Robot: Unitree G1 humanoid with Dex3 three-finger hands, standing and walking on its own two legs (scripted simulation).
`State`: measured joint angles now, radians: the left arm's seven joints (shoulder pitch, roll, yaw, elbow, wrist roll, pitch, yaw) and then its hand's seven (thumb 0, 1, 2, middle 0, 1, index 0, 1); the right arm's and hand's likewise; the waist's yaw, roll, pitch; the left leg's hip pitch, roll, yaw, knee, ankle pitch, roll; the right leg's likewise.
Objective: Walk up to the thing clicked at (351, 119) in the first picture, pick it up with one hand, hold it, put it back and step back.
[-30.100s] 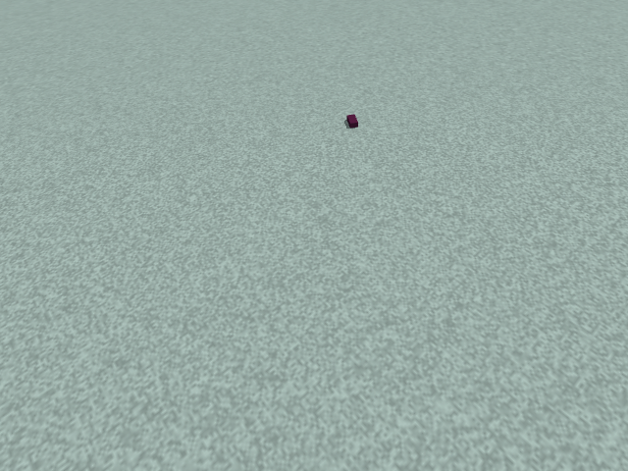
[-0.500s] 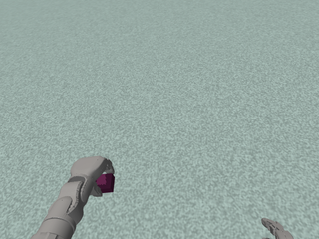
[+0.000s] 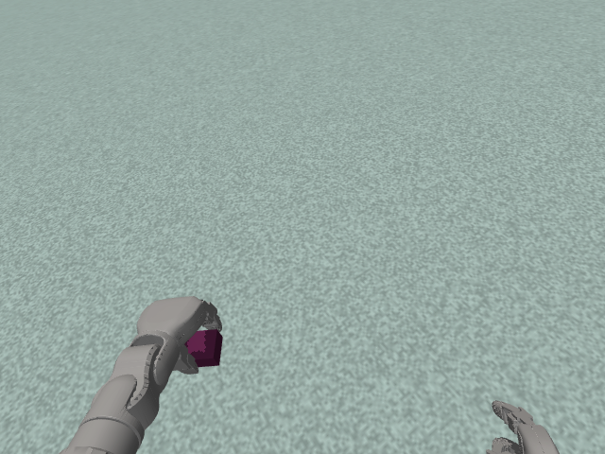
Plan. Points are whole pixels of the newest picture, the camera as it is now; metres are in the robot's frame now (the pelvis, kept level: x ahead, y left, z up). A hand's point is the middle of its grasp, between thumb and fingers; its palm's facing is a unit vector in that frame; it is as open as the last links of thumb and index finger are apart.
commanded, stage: hold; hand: left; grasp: from above
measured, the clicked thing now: (190, 349) +0.31 +0.23 -0.07
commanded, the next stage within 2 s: crouch in 0.66 s
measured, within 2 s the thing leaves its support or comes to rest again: neither
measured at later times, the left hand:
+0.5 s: hand (183, 339) +0.31 +0.22 -0.02, palm faces -0.44 -0.05 -0.90, open 7.5 cm
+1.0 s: hand (186, 342) +0.31 +0.22 -0.04, palm faces -0.47 -0.05 -0.88, open 7.5 cm
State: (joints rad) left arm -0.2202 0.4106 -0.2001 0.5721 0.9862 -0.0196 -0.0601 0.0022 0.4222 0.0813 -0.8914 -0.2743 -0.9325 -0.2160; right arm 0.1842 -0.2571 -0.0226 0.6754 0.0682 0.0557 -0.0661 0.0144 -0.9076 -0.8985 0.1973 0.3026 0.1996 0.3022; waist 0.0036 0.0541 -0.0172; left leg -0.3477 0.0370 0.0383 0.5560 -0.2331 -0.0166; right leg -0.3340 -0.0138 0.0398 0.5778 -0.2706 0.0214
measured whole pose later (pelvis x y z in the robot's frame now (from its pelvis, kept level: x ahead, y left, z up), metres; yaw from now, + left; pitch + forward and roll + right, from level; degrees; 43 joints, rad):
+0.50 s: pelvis +0.01 +0.00 +0.01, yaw +0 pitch +1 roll +0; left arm -0.24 0.41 -0.20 0.59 0.99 -0.02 -0.07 0.00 0.41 0.10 -0.90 -0.28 -0.94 -0.22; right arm 0.17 -0.25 -0.02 0.68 0.07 0.07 -0.07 0.01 -0.91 -0.90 0.20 0.30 0.20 0.30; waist 0.01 0.05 -0.01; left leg -0.30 0.04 0.04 0.50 -0.22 -0.02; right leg -0.29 -0.01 0.04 0.52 -0.26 0.02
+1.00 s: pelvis +0.02 +0.00 +0.01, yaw +0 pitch +2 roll +0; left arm -0.25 0.41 -0.19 0.67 1.01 -0.06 -0.03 0.00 0.40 0.11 -0.90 -0.26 -0.95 -0.20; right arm 0.18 -0.25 -0.03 0.67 0.07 0.10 -0.06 0.01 -0.90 -0.90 0.20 0.30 0.20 0.30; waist -0.01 0.04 -0.01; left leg -0.31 0.03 0.04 0.50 -0.23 -0.02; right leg -0.30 -0.02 0.04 0.52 -0.27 0.02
